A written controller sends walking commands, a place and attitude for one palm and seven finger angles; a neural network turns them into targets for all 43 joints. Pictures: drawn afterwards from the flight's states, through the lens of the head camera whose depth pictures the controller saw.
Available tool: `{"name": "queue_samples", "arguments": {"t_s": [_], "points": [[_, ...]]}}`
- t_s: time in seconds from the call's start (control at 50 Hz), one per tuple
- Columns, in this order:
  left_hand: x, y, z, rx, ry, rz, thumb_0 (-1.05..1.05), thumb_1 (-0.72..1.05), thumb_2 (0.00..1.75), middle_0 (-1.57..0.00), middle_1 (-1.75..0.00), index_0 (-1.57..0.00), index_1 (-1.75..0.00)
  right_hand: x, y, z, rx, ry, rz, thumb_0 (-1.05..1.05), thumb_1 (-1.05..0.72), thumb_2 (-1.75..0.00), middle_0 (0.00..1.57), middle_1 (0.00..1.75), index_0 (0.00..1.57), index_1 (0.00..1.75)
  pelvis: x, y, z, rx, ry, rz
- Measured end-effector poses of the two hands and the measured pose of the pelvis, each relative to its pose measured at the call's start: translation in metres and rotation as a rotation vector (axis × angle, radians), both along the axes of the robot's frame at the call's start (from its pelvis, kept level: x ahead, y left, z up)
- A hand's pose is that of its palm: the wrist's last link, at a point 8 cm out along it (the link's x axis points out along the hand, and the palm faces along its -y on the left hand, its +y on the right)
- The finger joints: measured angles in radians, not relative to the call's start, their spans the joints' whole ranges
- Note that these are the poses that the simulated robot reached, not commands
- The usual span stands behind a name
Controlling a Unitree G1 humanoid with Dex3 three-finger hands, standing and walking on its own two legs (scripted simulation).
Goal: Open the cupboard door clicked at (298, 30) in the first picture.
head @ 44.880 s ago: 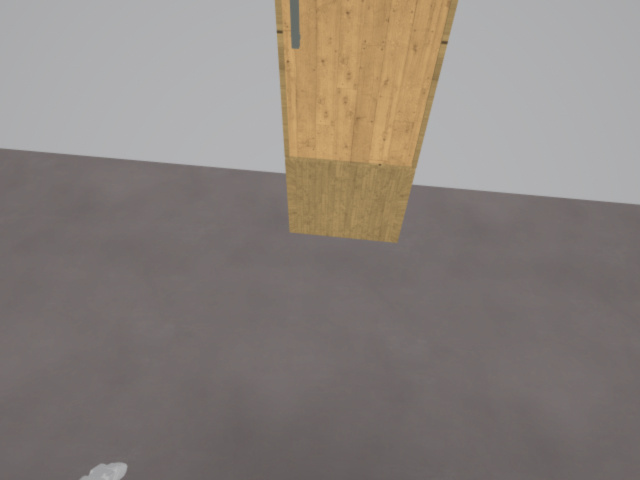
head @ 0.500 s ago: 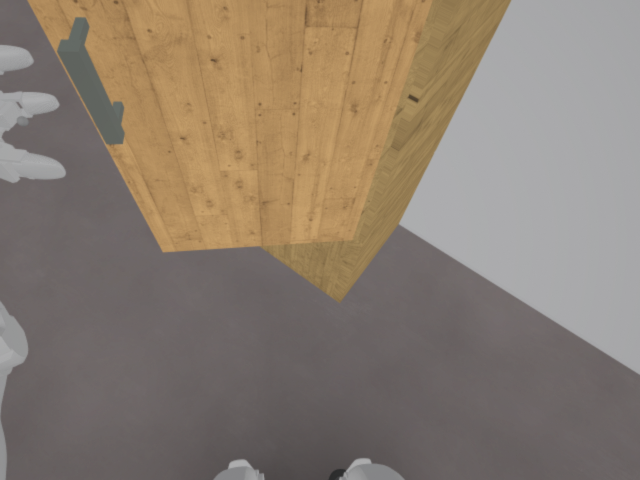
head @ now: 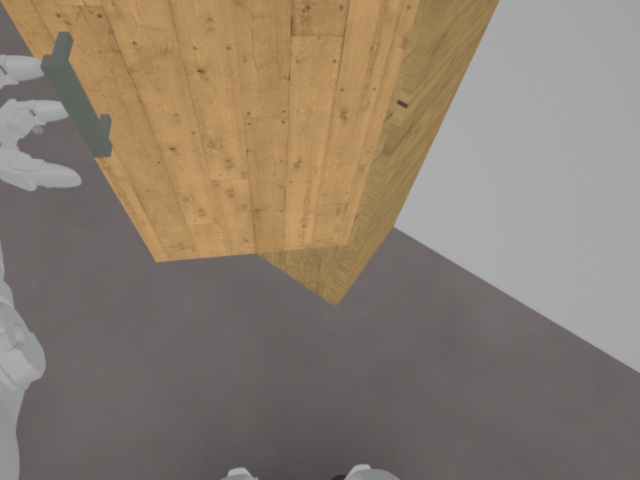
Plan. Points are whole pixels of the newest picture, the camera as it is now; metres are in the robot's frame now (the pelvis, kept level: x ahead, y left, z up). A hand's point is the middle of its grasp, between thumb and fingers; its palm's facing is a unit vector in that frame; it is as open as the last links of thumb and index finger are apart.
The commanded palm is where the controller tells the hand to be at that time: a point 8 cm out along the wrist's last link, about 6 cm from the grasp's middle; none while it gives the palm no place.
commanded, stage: slide the fingers in behind the handle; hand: left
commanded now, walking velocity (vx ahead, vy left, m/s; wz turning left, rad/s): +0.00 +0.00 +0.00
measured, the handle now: (84, 99) +0.53 +0.25 +0.13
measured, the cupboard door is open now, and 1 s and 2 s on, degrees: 43 43 43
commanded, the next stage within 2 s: close the thumb around the handle in 1.26 s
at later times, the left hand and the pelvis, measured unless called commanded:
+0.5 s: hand (65, 137) +0.47 +0.25 +0.14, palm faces +0.09 -1.00 -0.01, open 14.0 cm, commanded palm +0.45 +0.29 +0.13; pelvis -0.01 -0.01 +0.00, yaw +1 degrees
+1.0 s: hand (96, 134) +0.47 +0.22 +0.14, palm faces +0.08 -1.00 -0.01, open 14.0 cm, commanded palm +0.44 +0.27 +0.13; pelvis -0.01 -0.01 +0.00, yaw +0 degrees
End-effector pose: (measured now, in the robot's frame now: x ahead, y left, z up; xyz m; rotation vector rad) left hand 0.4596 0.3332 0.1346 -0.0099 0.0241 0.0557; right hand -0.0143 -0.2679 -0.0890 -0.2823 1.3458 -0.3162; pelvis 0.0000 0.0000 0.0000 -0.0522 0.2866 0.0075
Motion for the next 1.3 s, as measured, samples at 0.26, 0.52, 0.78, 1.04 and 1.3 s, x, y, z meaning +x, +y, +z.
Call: {"name": "queue_samples", "arguments": {"t_s": [0.26, 0.52, 0.78, 1.04, 1.3], "points": [[-0.018, -0.018, 0.006, 0.008, -0.007, 0.011, -0.01, -0.50, 0.30, -0.30, -1.20, -0.30, -1.20, 0.040, 0.002, -0.007, 0.040, -0.122, 0.059, 0.01, -0.91, -0.90, 0.20, 0.30, 0.20, 0.30, -0.002, -0.004, 0.001, 0.008, -0.041, 0.012], [-0.020, -0.036, 0.008, 0.016, -0.012, 0.035, -0.01, -0.50, 0.30, -0.28, -1.19, -0.28, -1.20, 0.031, -0.007, -0.009, 0.032, -0.131, 0.074, 0.01, -0.91, -0.90, 0.20, 0.30, 0.20, 0.30, -0.012, -0.010, 0.000, 0.014, -0.052, 0.022], [-0.010, -0.061, 0.007, 0.009, -0.025, 0.000, -0.01, -0.50, 0.30, -0.30, -1.19, -0.29, -1.20, -0.001, -0.011, -0.009, 0.031, -0.076, 0.025, 0.01, -0.91, -0.90, 0.20, 0.30, 0.20, 0.30, -0.013, -0.012, 0.001, 0.017, -0.050, 0.008], [-0.013, -0.063, 0.007, 0.013, -0.014, 0.022, -0.01, -0.50, 0.30, -0.29, -1.19, -0.29, -1.20, 0.009, -0.005, -0.010, 0.051, -0.114, 0.025, 0.01, -0.91, -0.90, 0.20, 0.30, 0.20, 0.30, -0.013, -0.012, 0.002, 0.020, -0.062, 0.004], [-0.014, -0.059, 0.005, 0.010, -0.012, 0.018, -0.01, -0.50, 0.30, -0.30, -1.19, -0.29, -1.20, 0.020, -0.007, -0.009, 0.038, -0.133, 0.051, 0.01, -0.91, -0.90, 0.20, 0.30, 0.20, 0.30, -0.013, -0.009, 0.001, 0.018, -0.057, 0.010]]}}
